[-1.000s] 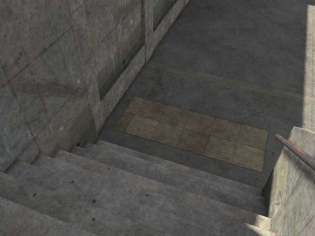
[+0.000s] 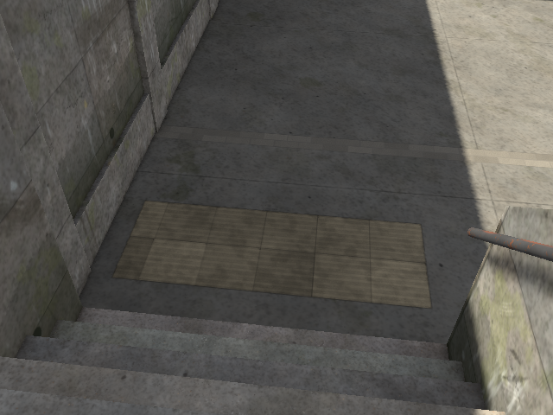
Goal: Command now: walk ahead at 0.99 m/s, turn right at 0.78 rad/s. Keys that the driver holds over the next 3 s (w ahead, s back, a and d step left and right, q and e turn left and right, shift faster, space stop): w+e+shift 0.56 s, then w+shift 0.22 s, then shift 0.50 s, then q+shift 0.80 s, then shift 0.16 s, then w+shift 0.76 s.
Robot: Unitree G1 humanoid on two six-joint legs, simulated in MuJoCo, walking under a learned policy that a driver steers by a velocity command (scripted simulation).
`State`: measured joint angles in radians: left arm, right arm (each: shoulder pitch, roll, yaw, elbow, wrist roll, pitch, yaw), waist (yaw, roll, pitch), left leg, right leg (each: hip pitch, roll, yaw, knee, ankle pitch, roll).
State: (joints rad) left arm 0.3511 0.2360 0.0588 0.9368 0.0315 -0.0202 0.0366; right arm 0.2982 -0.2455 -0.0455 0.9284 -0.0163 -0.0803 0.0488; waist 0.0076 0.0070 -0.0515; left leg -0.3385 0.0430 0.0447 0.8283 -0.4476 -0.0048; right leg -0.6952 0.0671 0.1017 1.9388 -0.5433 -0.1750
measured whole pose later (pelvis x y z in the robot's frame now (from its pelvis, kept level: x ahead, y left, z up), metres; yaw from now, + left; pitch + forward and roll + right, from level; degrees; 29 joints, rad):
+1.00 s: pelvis +0.53 -0.07 -0.45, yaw -40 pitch -2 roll +0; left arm 0.05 0.15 -0.02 0.83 0.06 -0.02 0.02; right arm 0.67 -0.18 0.01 1.08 0.01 -0.08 0.00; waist -0.11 -0.04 0.04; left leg -0.22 -0.06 -0.01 1.00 -0.73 0.05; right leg -0.86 0.05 0.02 1.21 0.15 -0.07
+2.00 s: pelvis +0.69 -0.18 -0.60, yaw -9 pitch +1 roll -5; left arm 0.03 0.25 0.03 0.59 0.06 0.10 0.04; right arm 0.43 -0.24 0.00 0.67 0.01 0.06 -0.02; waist -0.03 -0.03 0.03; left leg -0.35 -0.09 -0.27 0.76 -0.39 0.04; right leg -1.09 0.09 0.02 1.75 -0.17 0.07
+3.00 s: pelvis +1.01 -0.18 -0.86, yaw +4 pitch +1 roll +0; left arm 0.22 0.23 0.05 0.86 0.05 -0.01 0.02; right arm 0.45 -0.21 -0.01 1.00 -0.02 -0.07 0.01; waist -0.01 -0.02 -0.01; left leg -0.38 -0.05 0.02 1.05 -0.68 0.06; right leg -0.82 0.03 0.16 1.27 0.01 -0.04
